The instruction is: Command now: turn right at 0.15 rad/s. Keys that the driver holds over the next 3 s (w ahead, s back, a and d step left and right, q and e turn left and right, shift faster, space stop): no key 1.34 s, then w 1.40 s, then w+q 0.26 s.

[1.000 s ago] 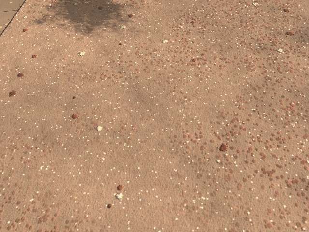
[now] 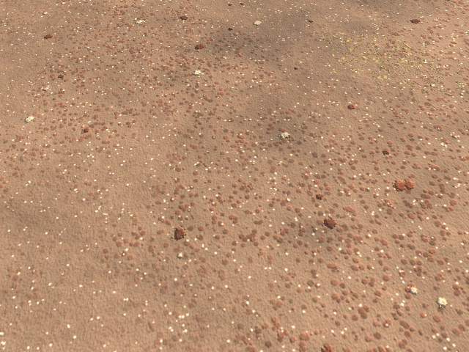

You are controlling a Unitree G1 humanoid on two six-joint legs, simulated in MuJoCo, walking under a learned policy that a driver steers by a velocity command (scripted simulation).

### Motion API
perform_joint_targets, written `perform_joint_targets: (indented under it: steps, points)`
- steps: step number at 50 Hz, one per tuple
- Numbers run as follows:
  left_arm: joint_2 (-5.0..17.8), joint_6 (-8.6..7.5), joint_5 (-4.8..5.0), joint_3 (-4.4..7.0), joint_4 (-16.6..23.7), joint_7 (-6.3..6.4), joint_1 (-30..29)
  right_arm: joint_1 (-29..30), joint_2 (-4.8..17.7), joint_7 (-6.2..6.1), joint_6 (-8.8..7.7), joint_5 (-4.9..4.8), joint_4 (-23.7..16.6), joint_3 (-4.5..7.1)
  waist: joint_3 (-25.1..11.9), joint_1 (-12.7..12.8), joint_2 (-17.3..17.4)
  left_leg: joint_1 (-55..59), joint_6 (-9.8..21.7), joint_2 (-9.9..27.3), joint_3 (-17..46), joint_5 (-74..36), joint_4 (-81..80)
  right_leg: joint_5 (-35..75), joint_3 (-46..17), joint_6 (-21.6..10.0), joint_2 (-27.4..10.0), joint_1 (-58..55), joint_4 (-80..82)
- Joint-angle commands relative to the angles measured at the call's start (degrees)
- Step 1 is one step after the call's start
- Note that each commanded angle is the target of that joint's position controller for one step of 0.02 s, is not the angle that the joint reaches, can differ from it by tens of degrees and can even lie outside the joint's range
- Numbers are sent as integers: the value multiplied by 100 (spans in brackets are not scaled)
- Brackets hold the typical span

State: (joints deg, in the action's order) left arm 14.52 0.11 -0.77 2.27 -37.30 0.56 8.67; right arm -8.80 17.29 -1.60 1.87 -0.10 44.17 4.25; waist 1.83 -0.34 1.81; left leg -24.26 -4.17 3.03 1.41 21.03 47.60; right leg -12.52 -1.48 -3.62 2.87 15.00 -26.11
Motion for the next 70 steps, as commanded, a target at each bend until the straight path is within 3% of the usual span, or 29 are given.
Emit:
perform_joint_targets:
  steps: [1, 3, 4, 5, 6, 7, 8, 9, 12, 21, 44, 67, 68, 70]
  points:
    - [911, -50, -8, 237, 236, -19, -48, 202, 450, 12, -92, -19, -397, 69, -472, 165, -998, 366, 32, -7, -24, 120, -729, 1189, -1326, -1011, -1470, -380, 676]
    - [779, -46, 35, 169, 165, -40, -168, 37, 366, 36, -138, -13, -323, 41, -435, 9, -898, 821, 116, -65, -91, -372, -1625, 1083, -1355, -887, -1365, -277, 525]
    - [682, -52, 63, 124, 103, -45, -156, -104, 306, 62, -178, 35, -264, 7, -440, -124, -775, 1291, 193, -68, -98, -1189, -2411, 1020, -1280, -700, -1247, -135, 441]
    - [572, -93, 22, 83, 35, -48, 32, -191, 438, 65, -214, 112, -245, 7, -582, -81, -556, 1815, 288, 156, 194, -1987, -2557, 760, -1203, -425, -1062, 32, 347]
    - [530, -141, -87, 71, 0, -70, 216, -254, 771, 48, -226, 138, -287, 54, -706, 123, -22, 2154, 466, 617, 571, -3062, -2359, 219, -878, -159, -697, 248, 23]
    - [452, -157, -85, 79, -11, -87, 422, -41, 840, 71, -227, 60, -167, 87, -667, 416, 731, 1595, 737, 635, 558, -2190, -2201, -209, -437, 53, -337, 6, 150]
    - [635, -143, -111, 94, -45, -81, 96, 149, 499, 117, -251, 30, -272, 16, -511, 169, 546, 1256, 721, 434, 466, -1487, -2307, -105, -399, 172, -321, -219, 41]
    - [693, -118, -64, 132, -9, -70, -106, 148, 407, 124, -278, 74, -252, -17, -428, 82, 431, 1148, 607, 343, 375, -1249, -2320, 44, -390, 155, -324, -220, -41]
    - [575, -25, -22, 128, -21, -34, -88, 0, 411, 101, -370, 81, -173, -48, -359, 43, 228, 1141, 468, 216, 239, -1347, -2206, 494, -491, 32, -410, -200, -64]
    - [474, -36, 7, 154, -278, 16, 110, -65, 346, 29, -339, 55, -44, -123, -290, 5, -192, 1188, 492, 112, 177, -1358, -2098, 724, -484, 116, -420, -240, -87]
    - [429, -36, 51, 176, -1183, 138, 237, -231, 240, -28, -313, 35, 860, -169, -109, -5, -179, 1198, 463, -56, 66, -1236, -2289, 818, -386, 187, -412, -439, 46]
    - [316, -35, 76, 73, -2121, 177, 397, -620, 77, -83, -291, 29, 1513, -237, 54, 4, -186, 1164, 490, -155, -4, -1080, -2438, 548, -253, 223, -352, -340, 223]
    - [260, -28, 78, 57, -2201, 180, 506, -747, 22, -87, -283, 25, 1588, -248, -80, 5, -183, 1211, 512, -216, -62, -486, -2461, -61, -183, 208, -284, -384, 236]
    - [377, -22, 143, 101, -2223, 198, 552, -765, 178, -116, -264, -48, 1577, -189, 236, 11, -111, 880, 725, -266, 7, 1416, -2418, -2127, -88, 56, -124, 62, 78]
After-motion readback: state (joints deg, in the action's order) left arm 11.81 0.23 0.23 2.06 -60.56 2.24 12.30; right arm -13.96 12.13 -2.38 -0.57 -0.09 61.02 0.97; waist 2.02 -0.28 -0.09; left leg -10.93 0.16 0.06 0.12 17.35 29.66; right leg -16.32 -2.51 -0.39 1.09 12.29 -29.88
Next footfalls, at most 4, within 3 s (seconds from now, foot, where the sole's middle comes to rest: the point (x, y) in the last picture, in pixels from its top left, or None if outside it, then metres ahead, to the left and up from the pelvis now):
0.10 left None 0.04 0.15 -0.78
2.04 left None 0.43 0.15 -0.78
2.60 right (280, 260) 0.75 -0.08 -0.78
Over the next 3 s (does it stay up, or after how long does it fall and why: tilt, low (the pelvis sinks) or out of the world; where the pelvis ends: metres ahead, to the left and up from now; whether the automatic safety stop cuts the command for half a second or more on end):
stays up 0.78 0.02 0.00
